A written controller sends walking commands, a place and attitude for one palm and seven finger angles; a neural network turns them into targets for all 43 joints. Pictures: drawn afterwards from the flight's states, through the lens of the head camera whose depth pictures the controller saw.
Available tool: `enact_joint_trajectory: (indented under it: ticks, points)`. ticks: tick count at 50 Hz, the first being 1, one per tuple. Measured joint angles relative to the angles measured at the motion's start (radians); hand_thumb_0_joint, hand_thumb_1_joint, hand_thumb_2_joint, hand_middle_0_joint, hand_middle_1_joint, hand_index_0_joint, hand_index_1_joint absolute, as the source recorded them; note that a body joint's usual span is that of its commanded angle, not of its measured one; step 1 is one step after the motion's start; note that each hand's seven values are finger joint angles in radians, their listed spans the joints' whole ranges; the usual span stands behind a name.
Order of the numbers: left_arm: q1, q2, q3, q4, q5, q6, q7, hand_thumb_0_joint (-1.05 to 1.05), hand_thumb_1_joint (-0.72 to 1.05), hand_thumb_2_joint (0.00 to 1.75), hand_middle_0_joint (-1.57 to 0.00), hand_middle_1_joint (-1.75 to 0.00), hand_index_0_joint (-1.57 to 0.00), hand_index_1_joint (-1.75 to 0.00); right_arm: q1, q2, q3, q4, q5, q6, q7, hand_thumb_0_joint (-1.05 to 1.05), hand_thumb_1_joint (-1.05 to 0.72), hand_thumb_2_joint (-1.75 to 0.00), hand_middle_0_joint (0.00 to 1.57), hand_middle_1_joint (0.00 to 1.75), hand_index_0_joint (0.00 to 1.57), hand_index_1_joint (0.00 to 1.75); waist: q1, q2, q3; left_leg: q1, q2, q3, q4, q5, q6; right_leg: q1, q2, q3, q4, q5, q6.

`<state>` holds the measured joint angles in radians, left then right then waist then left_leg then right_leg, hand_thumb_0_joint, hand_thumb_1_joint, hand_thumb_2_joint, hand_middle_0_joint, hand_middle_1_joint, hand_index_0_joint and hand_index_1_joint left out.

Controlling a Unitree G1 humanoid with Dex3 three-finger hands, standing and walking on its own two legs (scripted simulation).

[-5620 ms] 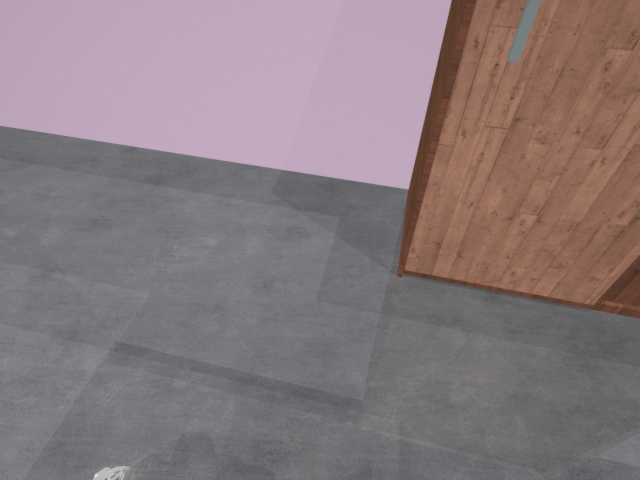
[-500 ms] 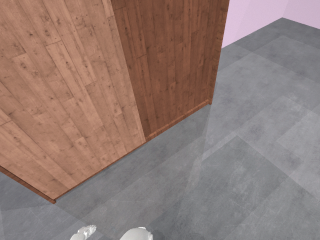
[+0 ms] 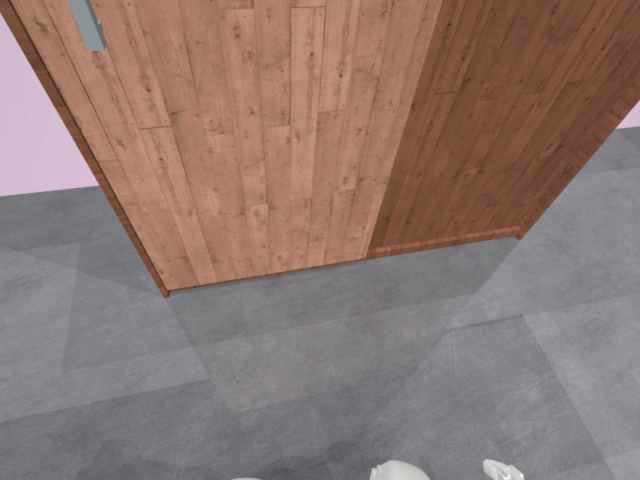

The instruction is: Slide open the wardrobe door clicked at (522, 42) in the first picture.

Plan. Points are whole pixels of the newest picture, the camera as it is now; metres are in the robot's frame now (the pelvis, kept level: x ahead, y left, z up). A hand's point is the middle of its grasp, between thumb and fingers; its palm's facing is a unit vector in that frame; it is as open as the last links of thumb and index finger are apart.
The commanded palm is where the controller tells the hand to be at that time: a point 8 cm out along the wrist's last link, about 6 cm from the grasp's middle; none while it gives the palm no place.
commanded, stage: turn to face it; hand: left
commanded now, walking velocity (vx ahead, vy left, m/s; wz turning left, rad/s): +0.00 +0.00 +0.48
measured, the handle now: out of the picture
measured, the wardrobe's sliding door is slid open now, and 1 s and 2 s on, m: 0.00 0.00 0.00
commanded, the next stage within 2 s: take the last steps up to it in 0.42 s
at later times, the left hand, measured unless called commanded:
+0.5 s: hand out of the picture +0.04 +0.15 -0.13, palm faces +0.22 -0.93 -0.29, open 7.3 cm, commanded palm none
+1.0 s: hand out of the picture -0.07 +0.22 -0.17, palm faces +0.37 -0.91 -0.17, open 7.3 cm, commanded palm none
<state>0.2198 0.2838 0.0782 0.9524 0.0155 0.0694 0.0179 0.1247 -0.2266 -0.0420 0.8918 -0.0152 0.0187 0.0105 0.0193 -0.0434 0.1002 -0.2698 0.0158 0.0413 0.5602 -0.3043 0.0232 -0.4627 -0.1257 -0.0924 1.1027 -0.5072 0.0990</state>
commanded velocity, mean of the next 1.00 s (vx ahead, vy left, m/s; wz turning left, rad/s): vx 0.15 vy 0.03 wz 0.19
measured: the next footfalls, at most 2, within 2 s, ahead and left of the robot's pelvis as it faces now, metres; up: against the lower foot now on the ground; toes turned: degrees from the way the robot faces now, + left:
right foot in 0.30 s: +0.06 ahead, -0.15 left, +0.00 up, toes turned +4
left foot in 0.80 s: -0.03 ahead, +0.11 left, +0.00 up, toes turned +24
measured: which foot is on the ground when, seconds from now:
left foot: down 0.00-0.30, up 0.32-0.78, down 0.80-1.00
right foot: up 0.00-0.28, down 0.30-0.80, up 0.82-1.00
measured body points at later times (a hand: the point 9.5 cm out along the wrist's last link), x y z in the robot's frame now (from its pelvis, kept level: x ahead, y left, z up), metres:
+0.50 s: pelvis -0.01 -0.06 +0.01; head +0.02 -0.09 +0.45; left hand +0.03 +0.20 -0.11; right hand +0.09 -0.30 -0.16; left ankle -0.07 +0.09 -0.64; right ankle +0.02 -0.15 -0.73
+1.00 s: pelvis +0.01 +0.04 +0.01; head +0.00 +0.06 +0.46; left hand -0.09 +0.26 -0.16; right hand +0.12 -0.17 -0.13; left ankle -0.06 +0.09 -0.73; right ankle +0.07 -0.10 -0.65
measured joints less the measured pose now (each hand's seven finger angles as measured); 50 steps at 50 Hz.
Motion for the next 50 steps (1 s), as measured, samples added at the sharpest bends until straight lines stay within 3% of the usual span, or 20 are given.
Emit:
enact_joint_trajectory:
  ticks: [7,12,14,16,19,22,25,32,37,39,41,44,47,50]
  points:
    - [-0.069,-0.019,-0.009,-0.046,-0.003,-0.017,-0.006,0.01,0.91,0.9,-0.2,-0.3,-0.2,-0.3,0.035,0.008,0.005,0.016,-0.004,0.009,-0.002,0.0,-0.91,-0.9,0.21,0.3,0.2,0.3,-0.02,0.027,-0.022,0.035,-0.026,-0.061,-0.084,0.056,-0.002,-0.013,0.024,0.067,-0.084,0.085,0.013]
    - [-0.106,-0.045,-0.022,-0.069,-0.008,-0.025,-0.002,0.01,0.91,0.9,-0.2,-0.3,-0.2,-0.3,0.061,0.01,0.0,0.024,-0.01,0.021,0.001,0.0,-0.91,-0.9,0.21,0.3,0.2,0.3,-0.046,0.052,-0.031,0.02,-0.035,-0.103,-0.062,0.054,-0.022,0.081,0.059,0.067,-0.309,0.081,0.002]
    - [-0.108,-0.056,-0.028,-0.077,-0.01,-0.037,-0.002,0.01,0.91,0.9,-0.2,-0.3,-0.2,-0.3,0.071,0.006,-0.004,0.028,-0.008,0.026,0.001,0.0,-0.91,-0.9,0.21,0.3,0.2,0.3,-0.05,0.063,-0.036,0.003,-0.04,-0.116,-0.032,0.043,-0.036,0.143,0.075,0.056,-0.442,0.153,-0.006]
    - [-0.104,-0.072,-0.035,-0.078,-0.004,-0.058,0.0,0.0,0.91,0.9,-0.2,-0.3,-0.2,-0.3,0.078,-0.005,-0.013,0.035,-0.001,0.03,0.002,0.0,-0.91,-0.9,0.21,0.3,0.2,0.3,-0.05,0.085,-0.037,-0.031,-0.038,-0.125,0.046,0.002,-0.049,0.183,0.086,0.038,-0.526,0.228,-0.045]
    - [-0.084,-0.102,-0.053,-0.074,0.005,-0.066,0.001,0.0,0.91,0.9,-0.2,-0.3,-0.2,-0.3,0.089,-0.021,-0.029,0.047,0.0,0.049,-0.001,0.0,-0.91,-0.9,0.2,0.3,0.2,0.3,-0.058,0.105,-0.038,-0.126,-0.054,-0.11,0.326,-0.165,-0.052,0.195,0.069,0.002,-0.514,0.205,-0.113]
    - [-0.052,-0.121,-0.056,-0.063,0.005,-0.061,0.004,0.0,0.91,0.9,-0.2,-0.3,-0.21,-0.3,0.095,-0.033,-0.038,0.067,-0.004,0.059,0.006,0.0,-0.91,-0.9,0.2,0.3,0.2,0.3,-0.051,0.103,-0.042,-0.186,-0.039,-0.079,0.533,-0.127,-0.062,0.226,0.052,-0.018,-0.561,0.222,-0.12]
    - [-0.024,-0.128,-0.057,-0.046,0.005,-0.061,0.004,0.0,0.91,0.9,-0.21,-0.3,-0.21,-0.3,0.101,-0.036,-0.04,0.082,-0.004,0.06,0.009,0.0,-0.91,-0.9,0.2,0.3,0.2,0.3,-0.048,0.097,-0.042,-0.196,-0.01,-0.069,0.581,-0.075,-0.076,0.245,0.042,-0.042,-0.597,0.242,-0.121]
    - [0.046,-0.123,-0.048,0.006,0.014,-0.076,0.0,0.0,0.91,0.9,-0.21,-0.3,-0.21,-0.3,0.095,-0.026,-0.027,0.118,-0.006,0.062,0.013,0.0,-0.91,-0.9,0.2,0.3,0.2,0.3,-0.009,0.066,-0.041,-0.108,0.033,-0.031,0.373,-0.106,-0.088,0.259,0.023,-0.091,-0.632,0.259,-0.112]
    - [0.112,-0.095,-0.033,0.064,0.021,-0.085,-0.006,0.0,0.91,0.9,-0.21,-0.3,-0.21,-0.3,0.07,-0.007,-0.014,0.117,-0.004,0.042,0.024,0.0,-0.91,-0.9,0.2,0.3,0.2,0.3,0.033,0.029,-0.056,-0.038,0.033,0.023,0.194,-0.146,-0.063,0.264,0.0,-0.113,-0.641,0.262,-0.085]
    - [0.141,-0.079,-0.026,0.091,0.019,-0.079,-0.007,0.0,0.91,0.9,-0.21,-0.3,-0.21,-0.3,0.062,0.003,-0.007,0.106,-0.002,0.022,0.024,0.0,-0.91,-0.9,0.2,0.3,0.2,0.3,0.042,0.013,-0.067,0.016,0.029,0.047,0.063,-0.102,-0.052,0.262,-0.012,-0.116,-0.622,0.25,-0.066]
    - [0.168,-0.067,-0.021,0.118,0.012,-0.066,-0.011,0.01,0.91,0.9,-0.21,-0.3,-0.21,-0.3,0.062,0.009,-0.003,0.092,-0.002,-0.006,0.019,0.0,-0.91,-0.9,0.2,0.3,0.2,0.3,0.038,0.01,-0.081,0.06,0.024,0.057,-0.041,-0.012,-0.033,0.236,-0.02,-0.11,-0.544,0.182,-0.054]
    - [0.179,-0.055,-0.018,0.154,0.016,-0.034,-0.011,0.01,0.91,0.9,-0.2,-0.3,-0.2,-0.3,0.076,0.037,0.009,0.086,-0.006,-0.032,0.005,0.0,-0.91,-0.9,0.2,0.3,0.2,0.3,0.035,-0.005,-0.09,0.093,0.01,0.079,-0.03,-0.023,0.011,0.139,0.0,-0.031,-0.281,0.041,-0.067]
    - [0.161,-0.058,-0.02,0.164,0.02,-0.034,-0.022,0.01,0.91,0.9,-0.2,-0.3,-0.2,-0.3,0.12,0.059,0.019,0.098,-0.004,-0.046,-0.013,0.0,-0.92,-0.9,0.2,0.3,0.2,0.3,0.014,0.008,-0.101,0.158,0.0,0.076,-0.113,-0.013,0.027,0.039,0.013,-0.008,-0.092,0.114,-0.073]
    - [0.119,-0.064,-0.023,0.146,0.018,-0.05,-0.027,0.01,0.91,0.9,-0.2,-0.3,-0.2,-0.3,0.171,0.065,0.021,0.128,0.002,-0.058,-0.024,0.0,-0.93,-0.9,0.2,0.3,0.2,0.3,0.003,0.008,-0.092,0.221,-0.022,0.072,-0.2,0.017,0.037,-0.04,0.01,0.016,-0.022,0.213,-0.064]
